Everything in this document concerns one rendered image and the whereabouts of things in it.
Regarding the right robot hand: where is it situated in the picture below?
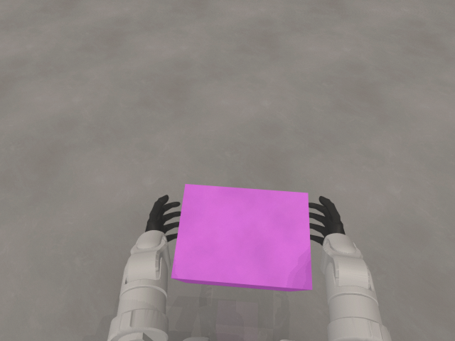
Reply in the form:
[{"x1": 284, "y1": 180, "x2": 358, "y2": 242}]
[{"x1": 309, "y1": 196, "x2": 346, "y2": 246}]

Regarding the left robot forearm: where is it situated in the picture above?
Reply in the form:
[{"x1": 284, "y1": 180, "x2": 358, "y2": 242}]
[{"x1": 107, "y1": 230, "x2": 171, "y2": 341}]

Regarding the carton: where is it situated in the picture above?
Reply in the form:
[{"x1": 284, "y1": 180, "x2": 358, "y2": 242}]
[{"x1": 171, "y1": 184, "x2": 312, "y2": 291}]

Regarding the right robot forearm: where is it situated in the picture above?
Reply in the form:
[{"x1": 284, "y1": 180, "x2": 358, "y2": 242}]
[{"x1": 321, "y1": 233, "x2": 392, "y2": 341}]

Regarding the left robot hand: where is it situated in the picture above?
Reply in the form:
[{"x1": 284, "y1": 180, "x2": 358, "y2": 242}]
[{"x1": 145, "y1": 195, "x2": 181, "y2": 242}]

